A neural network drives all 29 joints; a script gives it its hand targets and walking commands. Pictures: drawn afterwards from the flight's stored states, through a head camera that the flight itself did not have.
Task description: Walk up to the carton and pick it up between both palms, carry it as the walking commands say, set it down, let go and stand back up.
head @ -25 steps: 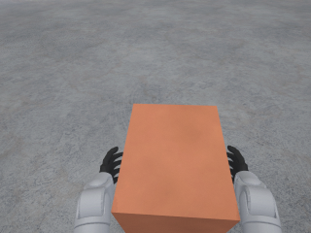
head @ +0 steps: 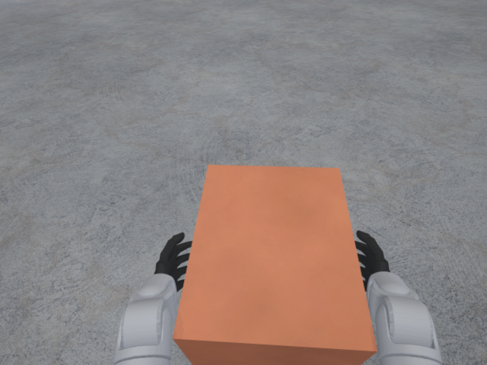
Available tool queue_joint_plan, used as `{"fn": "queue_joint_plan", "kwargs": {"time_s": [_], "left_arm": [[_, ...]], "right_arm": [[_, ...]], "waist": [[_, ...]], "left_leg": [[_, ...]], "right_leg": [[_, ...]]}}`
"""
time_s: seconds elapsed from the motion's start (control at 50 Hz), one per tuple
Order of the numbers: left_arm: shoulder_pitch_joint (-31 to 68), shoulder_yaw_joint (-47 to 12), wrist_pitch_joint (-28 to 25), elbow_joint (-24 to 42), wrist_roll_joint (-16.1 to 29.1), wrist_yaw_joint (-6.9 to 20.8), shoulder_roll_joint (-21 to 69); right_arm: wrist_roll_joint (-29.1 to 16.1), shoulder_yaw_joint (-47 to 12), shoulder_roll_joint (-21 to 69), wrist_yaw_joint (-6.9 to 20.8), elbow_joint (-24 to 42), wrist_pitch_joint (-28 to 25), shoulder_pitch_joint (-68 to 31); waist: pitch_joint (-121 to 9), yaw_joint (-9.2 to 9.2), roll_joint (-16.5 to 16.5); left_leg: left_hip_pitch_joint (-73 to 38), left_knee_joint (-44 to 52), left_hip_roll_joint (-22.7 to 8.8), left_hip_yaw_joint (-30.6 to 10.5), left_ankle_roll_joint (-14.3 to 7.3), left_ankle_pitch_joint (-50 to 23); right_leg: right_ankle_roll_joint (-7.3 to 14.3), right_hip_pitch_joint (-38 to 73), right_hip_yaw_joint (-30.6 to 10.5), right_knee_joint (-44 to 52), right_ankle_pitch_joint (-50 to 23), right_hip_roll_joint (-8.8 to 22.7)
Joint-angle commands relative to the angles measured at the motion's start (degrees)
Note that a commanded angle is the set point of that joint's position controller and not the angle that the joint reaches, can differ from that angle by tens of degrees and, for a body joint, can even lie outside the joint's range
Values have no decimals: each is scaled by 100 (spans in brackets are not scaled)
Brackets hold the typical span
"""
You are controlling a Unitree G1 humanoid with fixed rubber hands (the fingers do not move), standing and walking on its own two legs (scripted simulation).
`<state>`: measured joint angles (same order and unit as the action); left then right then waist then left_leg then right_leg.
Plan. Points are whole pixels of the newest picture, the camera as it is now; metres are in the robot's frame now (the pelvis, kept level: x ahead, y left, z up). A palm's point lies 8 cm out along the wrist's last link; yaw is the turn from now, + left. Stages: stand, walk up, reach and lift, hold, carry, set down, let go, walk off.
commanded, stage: hold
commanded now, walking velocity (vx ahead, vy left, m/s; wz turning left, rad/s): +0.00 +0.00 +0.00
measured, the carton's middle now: (269, 277) +0.31 -0.01 -0.03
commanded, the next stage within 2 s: carry in 0.52 s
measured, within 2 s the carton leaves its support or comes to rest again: neither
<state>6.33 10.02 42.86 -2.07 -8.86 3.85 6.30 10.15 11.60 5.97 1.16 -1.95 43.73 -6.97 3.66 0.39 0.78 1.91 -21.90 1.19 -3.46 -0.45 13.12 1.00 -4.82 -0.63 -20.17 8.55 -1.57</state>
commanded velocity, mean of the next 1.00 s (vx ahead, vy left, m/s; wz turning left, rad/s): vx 0.00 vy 0.10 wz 0.31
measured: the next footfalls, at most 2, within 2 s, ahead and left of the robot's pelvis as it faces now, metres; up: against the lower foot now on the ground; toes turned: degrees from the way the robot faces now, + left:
left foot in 0.84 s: +0.03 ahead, +0.20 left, +0.00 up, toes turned +15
right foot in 1.28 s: -0.01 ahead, +0.05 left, +0.00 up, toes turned +16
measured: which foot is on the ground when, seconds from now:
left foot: down 0.00-0.56, up 0.58-0.82, down 0.84-1.00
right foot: down 0.00-0.86, up 0.88-1.00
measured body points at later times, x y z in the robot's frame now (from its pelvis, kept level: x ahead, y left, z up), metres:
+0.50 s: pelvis +0.00 +0.00 +0.00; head -0.02 +0.00 +0.45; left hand +0.28 +0.16 +0.03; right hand +0.27 -0.18 +0.03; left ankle +0.00 +0.12 -0.75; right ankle +0.04 -0.11 -0.75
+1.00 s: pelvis -0.04 +0.11 -0.02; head -0.03 +0.13 +0.43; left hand +0.17 +0.35 +0.04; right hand +0.27 +0.03 +0.05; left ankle -0.01 +0.19 -0.75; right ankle -0.02 -0.03 -0.67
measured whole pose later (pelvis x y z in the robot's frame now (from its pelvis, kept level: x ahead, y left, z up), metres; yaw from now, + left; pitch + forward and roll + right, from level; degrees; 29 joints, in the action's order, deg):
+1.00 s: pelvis -0.04 +0.11 -0.02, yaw +15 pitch +5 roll +0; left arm 2.2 8.7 67.1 24.9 -2.8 -1.7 6.2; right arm 4.5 8.5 7.3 -2.7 20.4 64.9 -4.6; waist -4.7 -1.3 -2.1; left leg 25.8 -33.2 4.0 3.0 -5.3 12.5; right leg -5.3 -36.2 3.9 -68.0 27.1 8.3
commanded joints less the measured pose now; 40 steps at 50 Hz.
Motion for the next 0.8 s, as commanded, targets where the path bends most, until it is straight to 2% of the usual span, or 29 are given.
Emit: {"fn": "queue_joint_plan", "kwargs": {"time_s": [0.0, 0.48, 0.5, 0.52, 0.54, 0.56, 0.58, 0.6, 0.62, 0.64, 0.7, 0.76, 0.78], "left_arm": [[2402, -3077, -124, 396, 807, 629, 3806], [2350, -3066, -134, 424, 804, 619, 3729], [2864, -3562, -87, 968, 1111, 740, 4061], [2915, -3464, -8, 728, 1126, 758, 4101], [2669, -3510, 63, 770, 1174, 736, 4074], [2371, -3548, 163, 859, 1173, 692, 4059], [2201, -3630, 281, 1010, 1181, 638, 4062], [2183, -3754, 419, 1291, 1245, 591, 4083], [2230, -3835, 563, 1521, 1330, 542, 4088], [2232, -3924, 717, 1761, 1422, 499, 4092], [2045, -4120, 1268, 2268, 1656, 454, 4093], [1865, -4287, 1848, 2751, 1919, 495, 4090], [1879, -4325, 2002, 2888, 1993, 506, 4089]], "right_arm": [[-1088, -3424, 4090, 882, 555, -143, -2289], [-1080, -3437, 4060, 828, 601, -143, -2211], [-1291, -3819, 4301, 937, 1024, -87, -2586], [-1368, -3837, 4503, 998, 844, 1, -2727], [-1532, -3993, 4556, 1024, 874, 79, -2661], [-1680, -4141, 4599, 1043, 927, 176, -2525], [-1804, -4244, 4596, 1056, 1016, 282, -2504], [-1957, -4339, 4583, 1059, 1187, 395, -2537], [-2102, -4424, 4575, 1059, 1372, 518, -2629], [-2246, -4524, 4557, 1056, 1583, 655, -2707], [-2459, -4683, 4516, 984, 1986, 1171, -2535], [-2590, -4699, 4485, 906, 2313, 1725, -2280], [-2608, -4669, 4494, 892, 2356, 1869, -2189]], "waist": [[-1162, 1, -50], [-1112, 6, -62], [-1749, -49, -296], [-1909, -51, -330], [-1971, -87, -552], [-2052, -112, -922], [-2090, -171, -1203], [-2076, -174, -987], [-2124, -149, -738], [-2132, -119, -674], [-2178, -82, -1125], [-2170, -55, -1457], [-2183, -11, -1478]], "left_leg": [[720, 465, 295, -217, -36, -789], [750, 464, 295, -204, -56, -689], [1176, -285, -464, -119, -150, -217], [1360, -830, -410, -161, -92, -274], [1858, -1395, -290, -30, -43, -213], [2320, -2106, -166, 128, -29, 438], [2762, -3054, -120, 315, -13, 1345], [3158, -3666, -266, 318, 24, 1851], [3279, -3859, -403, 245, 50, 1787], [3292, -3744, -478, 244, 68, 1603], [2950, -2928, -340, 534, 149, 1214], [2230, -1956, -102, 881, 147, 952], [1888, -1426, -2, 1032, 112, 671]], "right_leg": [[50, 1070, -374, 94, -723, -276], [60, 1065, -400, 69, -646, -261], [199, 223, -433, -337, -247, 971], [309, -68, -973, -283, 77, 1343], [463, -153, -1382, -152, 43, 1735], [711, -142, -1740, -58, -348, 2163], [1043, -209, -2029, 13, -1089, 2608], [1211, -223, -2046, 66, -1367, 2799], [1185, -253, -1851, 35, -1364, 2783], [1049, -329, -1547, -15, -1351, 2663], [725, -537, -696, -260, -1585, 2314], [470, -1006, -182, -540, -1665, 2364], [310, -1182, -12, -741, -1540, 2353]]}}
